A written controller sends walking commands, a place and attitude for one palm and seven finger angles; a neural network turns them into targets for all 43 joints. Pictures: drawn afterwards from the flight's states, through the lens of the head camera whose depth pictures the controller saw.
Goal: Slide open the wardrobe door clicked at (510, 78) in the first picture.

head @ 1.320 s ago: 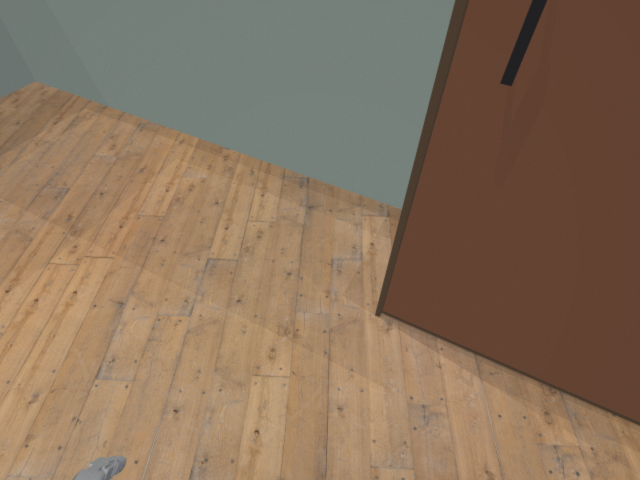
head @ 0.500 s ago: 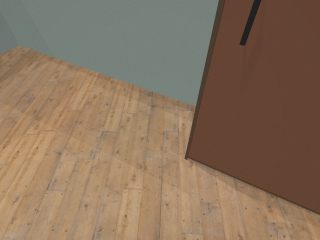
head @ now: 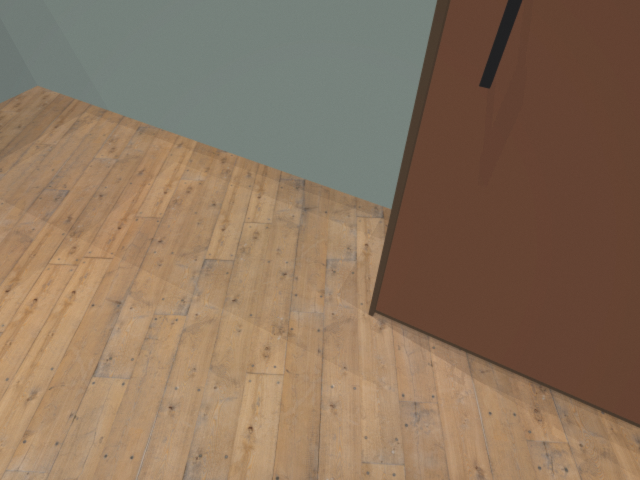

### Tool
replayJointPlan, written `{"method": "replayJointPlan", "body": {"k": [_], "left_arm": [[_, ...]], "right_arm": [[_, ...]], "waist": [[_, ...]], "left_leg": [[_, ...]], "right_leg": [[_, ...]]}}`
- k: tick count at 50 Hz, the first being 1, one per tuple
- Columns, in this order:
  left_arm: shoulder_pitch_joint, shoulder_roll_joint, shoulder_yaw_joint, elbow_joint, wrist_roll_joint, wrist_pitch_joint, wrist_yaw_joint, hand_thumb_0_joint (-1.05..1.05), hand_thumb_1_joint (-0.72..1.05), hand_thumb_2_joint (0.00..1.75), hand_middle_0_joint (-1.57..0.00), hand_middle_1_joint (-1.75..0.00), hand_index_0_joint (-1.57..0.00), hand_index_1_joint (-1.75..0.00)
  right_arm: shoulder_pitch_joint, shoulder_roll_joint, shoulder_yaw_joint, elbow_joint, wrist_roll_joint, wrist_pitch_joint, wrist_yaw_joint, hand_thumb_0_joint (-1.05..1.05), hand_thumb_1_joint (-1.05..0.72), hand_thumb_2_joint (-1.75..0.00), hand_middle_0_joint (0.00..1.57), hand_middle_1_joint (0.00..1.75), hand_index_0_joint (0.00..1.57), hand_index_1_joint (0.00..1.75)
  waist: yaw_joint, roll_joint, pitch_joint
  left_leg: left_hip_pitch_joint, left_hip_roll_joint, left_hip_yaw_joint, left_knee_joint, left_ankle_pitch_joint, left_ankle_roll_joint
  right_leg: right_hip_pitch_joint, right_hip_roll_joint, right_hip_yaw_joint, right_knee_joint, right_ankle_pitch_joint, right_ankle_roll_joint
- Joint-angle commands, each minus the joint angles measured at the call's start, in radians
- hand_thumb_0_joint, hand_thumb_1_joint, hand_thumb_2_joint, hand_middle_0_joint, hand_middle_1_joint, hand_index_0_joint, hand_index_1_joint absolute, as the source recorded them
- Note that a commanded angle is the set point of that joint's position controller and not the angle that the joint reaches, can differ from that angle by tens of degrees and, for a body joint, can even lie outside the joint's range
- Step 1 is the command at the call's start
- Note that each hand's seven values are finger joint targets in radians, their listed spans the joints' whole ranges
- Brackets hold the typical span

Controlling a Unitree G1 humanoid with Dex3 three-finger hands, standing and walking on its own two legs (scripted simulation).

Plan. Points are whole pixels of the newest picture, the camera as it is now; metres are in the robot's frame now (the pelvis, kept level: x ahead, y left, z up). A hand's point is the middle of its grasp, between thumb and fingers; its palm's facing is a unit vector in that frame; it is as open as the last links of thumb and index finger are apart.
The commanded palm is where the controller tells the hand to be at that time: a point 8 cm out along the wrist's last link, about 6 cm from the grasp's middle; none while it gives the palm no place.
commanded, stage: look at it before walking up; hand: left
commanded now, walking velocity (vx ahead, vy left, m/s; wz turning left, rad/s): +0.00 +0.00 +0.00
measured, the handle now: (509, 19) +0.72 -0.25 +0.26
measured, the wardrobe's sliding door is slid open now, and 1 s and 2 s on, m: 0.00 0.00 0.00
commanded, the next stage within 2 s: turn to face it in 0.12 s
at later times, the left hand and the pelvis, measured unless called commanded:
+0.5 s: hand out of the picture +0.08 +0.22 -0.17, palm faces -0.09 -0.95 -0.30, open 7.4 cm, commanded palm none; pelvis -0.01 +0.00 -0.01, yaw -6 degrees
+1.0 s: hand out of the picture +0.06 +0.17 -0.17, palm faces -0.20 -0.95 -0.23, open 7.4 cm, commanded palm none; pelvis -0.02 -0.01 +0.00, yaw -16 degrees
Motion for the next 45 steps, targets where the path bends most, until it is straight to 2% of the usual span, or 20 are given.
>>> {"method": "replayJointPlan", "body": {"k": [1,14,17,19,23,24,25,26,27,28,29,30,31,32,33,34,35,37,40,45], "left_arm": [[-0.044,0.206,0.039,-0.062,0.000,-0.021,0.017,0.00,0.90,0.90,-0.20,-0.30,-0.20,-0.30],[-0.045,0.207,0.044,-0.066,0.001,-0.016,0.017,0.00,0.90,0.90,-0.20,-0.30,-0.20,-0.30],[0.013,0.100,0.032,-0.075,0.000,0.020,0.022,0.00,0.90,0.90,-0.20,-0.30,-0.20,-0.30],[0.029,0.099,0.041,-0.101,0.004,0.033,0.020,0.00,0.90,0.90,-0.20,-0.30,-0.20,-0.30],[0.053,0.074,0.055,-0.162,0.009,0.048,0.008,0.00,0.90,0.90,-0.20,-0.30,-0.20,-0.30],[0.054,0.063,0.057,-0.172,0.010,0.049,0.005,0.00,0.90,0.90,-0.20,-0.30,-0.20,-0.30],[0.071,0.046,0.061,-0.183,0.010,0.054,0.003,0.00,0.90,0.90,-0.20,-0.30,-0.20,-0.30],[0.078,0.035,0.065,-0.194,0.009,0.056,0.001,0.00,0.90,0.90,-0.20,-0.30,-0.20,-0.30],[0.107,0.024,0.071,-0.194,0.009,0.056,-0.002,0.00,0.90,0.90,-0.20,-0.30,-0.20,-0.30],[0.160,0.015,0.075,-0.187,0.011,0.050,-0.004,0.00,0.90,0.90,-0.20,-0.30,-0.20,-0.30],[0.215,0.037,0.082,-0.172,0.016,0.042,-0.004,0.00,0.90,0.90,-0.20,-0.30,-0.20,-0.30],[0.241,0.132,0.103,-0.178,0.030,0.023,0.009,0.00,0.90,0.90,-0.20,-0.30,-0.20,-0.30],[0.267,0.155,0.104,-0.179,0.013,0.019,0.019,0.00,0.90,0.90,-0.20,-0.30,-0.20,-0.30],[0.231,0.129,0.101,-0.189,0.013,0.022,0.026,0.00,0.90,0.90,-0.20,-0.30,-0.20,-0.30],[0.165,0.103,0.097,-0.204,0.012,0.024,0.026,0.00,0.90,0.90,-0.20,-0.30,-0.20,-0.30],[0.129,0.083,0.094,-0.218,0.009,0.022,0.029,0.00,0.90,0.90,-0.20,-0.30,-0.20,-0.30],[0.120,0.064,0.092,-0.222,0.009,0.017,0.028,0.00,0.90,0.90,-0.20,-0.30,-0.20,-0.30],[0.134,0.047,0.092,-0.217,0.008,0.014,0.027,0.00,0.90,0.90,-0.20,-0.30,-0.20,-0.30],[0.174,0.037,0.097,-0.201,0.011,0.014,0.028,0.00,0.90,0.90,-0.20,-0.30,-0.20,-0.30],[0.205,0.031,0.104,-0.184,0.017,0.017,0.029,0.00,0.90,0.90,-0.20,-0.30,-0.20,-0.30]], "right_arm": [[-0.042,-0.205,-0.039,-0.062,0.005,-0.023,-0.014,0.00,-0.90,-0.90,0.20,0.30,0.20,0.30],[-0.036,-0.207,-0.044,-0.065,0.005,-0.023,-0.021,0.00,-0.90,-0.90,0.20,0.30,0.20,0.30],[0.029,-0.094,-0.032,-0.075,0.003,-0.001,-0.028,0.00,-0.90,-0.90,0.20,0.30,0.20,0.30],[0.052,-0.101,-0.046,-0.102,0.002,0.010,-0.033,0.00,-0.90,-0.90,0.20,0.30,0.20,0.30],[0.031,-0.126,-0.074,-0.167,-0.002,0.021,-0.037,0.00,-0.90,-0.90,0.20,0.30,0.20,0.30],[0.038,-0.126,-0.080,-0.177,-0.002,0.018,-0.036,0.00,-0.90,-0.90,0.20,0.30,0.20,0.30],[0.021,-0.128,-0.085,-0.190,-0.003,0.016,-0.035,0.00,-0.90,-0.90,0.20,0.30,0.20,0.30],[0.018,-0.122,-0.088,-0.203,-0.005,0.015,-0.034,0.00,-0.90,-0.90,0.20,0.30,0.20,0.30],[-0.006,-0.119,-0.092,-0.215,-0.008,0.016,-0.034,0.00,-0.90,-0.90,0.20,0.30,0.20,0.30],[-0.026,-0.114,-0.093,-0.223,-0.010,0.017,-0.034,0.00,-0.90,-0.90,0.20,0.30,0.20,0.30],[-0.030,-0.103,-0.094,-0.231,-0.006,0.023,-0.032,0.00,-0.90,-0.90,0.20,0.30,0.20,0.30],[0.006,-0.026,-0.083,-0.251,0.003,0.029,-0.028,0.00,-0.90,-0.90,0.20,0.30,0.20,0.30],[-0.027,-0.013,-0.076,-0.271,0.006,0.035,-0.030,0.00,-0.90,-0.90,0.20,0.30,0.20,0.30],[-0.038,-0.014,-0.080,-0.260,0.007,0.041,-0.031,0.00,-0.90,-0.90,0.20,0.30,0.20,0.30],[-0.022,-0.014,-0.084,-0.243,0.006,0.039,-0.028,0.00,-0.90,-0.90,0.20,0.30,0.20,0.30],[0.007,-0.014,-0.083,-0.224,0.002,0.037,-0.023,0.00,-0.90,-0.90,0.20,0.30,0.20,0.30],[0.030,0.004,-0.082,-0.208,-0.002,0.037,-0.021,0.00,-0.90,-0.90,0.20,0.30,0.20,0.30],[0.057,0.017,-0.080,-0.194,-0.004,0.039,-0.023,0.00,-0.90,-0.90,0.20,0.30,0.20,0.30],[0.051,0.031,-0.078,-0.192,-0.004,0.039,-0.027,0.00,-0.90,-0.90,0.20,0.30,0.20,0.30],[0.040,0.046,-0.071,-0.197,0.000,0.030,-0.033,0.00,-0.90,-0.90,0.20,0.30,0.20,0.30]], "waist": [[0.003,0.006,-0.074],[0.003,0.010,-0.081],[-0.003,0.008,-0.070],[-0.007,0.023,-0.063],[0.002,0.104,-0.035],[0.000,0.146,-0.047],[0.012,0.195,-0.040],[0.012,0.202,-0.037],[0.034,0.188,-0.029],[0.060,0.156,-0.047],[0.083,0.069,-0.060],[0.074,-0.262,-0.068],[0.090,-0.311,-0.065],[0.076,-0.233,-0.041],[0.041,-0.142,-0.015],[0.021,-0.076,-0.028],[0.013,-0.064,-0.058],[0.011,-0.094,-0.084],[0.025,-0.097,-0.089],[0.046,-0.115,-0.106]], "left_leg": [[0.010,0.111,-0.088,-0.056,0.127,0.034],[0.043,0.122,-0.069,-0.035,0.205,0.032],[0.038,0.130,-0.016,0.016,0.205,0.012],[0.029,0.146,-0.011,0.036,0.183,0.018],[-0.014,0.229,-0.043,0.023,0.127,0.069],[-0.019,0.268,-0.068,0.010,0.177,0.098],[-0.028,0.314,-0.078,0.001,0.233,0.136],[-0.057,0.341,-0.075,0.006,0.269,0.161],[-0.094,0.339,-0.047,0.048,0.292,0.156],[-0.112,0.310,0.001,0.126,0.289,0.125],[-0.186,0.250,0.058,0.269,0.188,0.070],[-0.368,0.083,0.159,0.549,-0.154,-0.023],[-0.393,0.016,0.036,0.675,-0.395,-0.032],[-0.394,0.036,-0.045,0.747,-0.360,-0.023],[-0.417,0.045,-0.050,0.794,-0.278,-0.024],[-0.404,0.060,-0.042,0.789,-0.218,-0.031],[-0.384,0.056,-0.031,0.777,-0.176,-0.037],[-0.377,0.050,-0.017,0.746,-0.148,-0.045],[-0.383,0.045,-0.010,0.685,-0.153,-0.051],[-0.355,0.032,-0.005,0.533,-0.195,-0.043]], "right_leg": [[0.005,-0.119,0.106,-0.063,0.137,-0.031],[0.011,-0.114,0.106,-0.041,0.240,-0.034],[-0.044,-0.102,0.118,0.027,0.287,-0.020],[-0.091,-0.082,0.125,0.079,0.277,-0.021],[-0.196,-0.018,0.085,0.248,0.143,-0.006],[-0.206,-0.004,0.054,0.326,0.023,0.000],[-0.226,0.007,0.016,0.405,-0.151,0.010],[-0.211,-0.008,-0.001,0.442,-0.248,0.013],[-0.169,-0.026,-0.002,0.411,-0.242,0.009],[-0.108,-0.029,-0.015,0.321,-0.165,0.006],[-0.014,-0.047,0.009,0.173,0.022,-0.002],[0.061,-0.262,0.367,-0.015,0.264,-0.073],[-0.027,-0.352,0.530,-0.098,0.390,-0.155],[-0.081,-0.339,0.527,-0.123,0.237,-0.193],[-0.084,-0.296,0.483,-0.111,0.146,-0.211],[-0.083,-0.261,0.417,-0.091,0.153,-0.200],[-0.066,-0.224,0.365,-0.080,0.172,-0.182],[-0.038,-0.200,0.324,-0.078,0.172,-0.170],[-0.002,-0.190,0.327,-0.076,0.194,-0.171],[0.041,-0.189,0.374,-0.072,0.222,-0.192]]}}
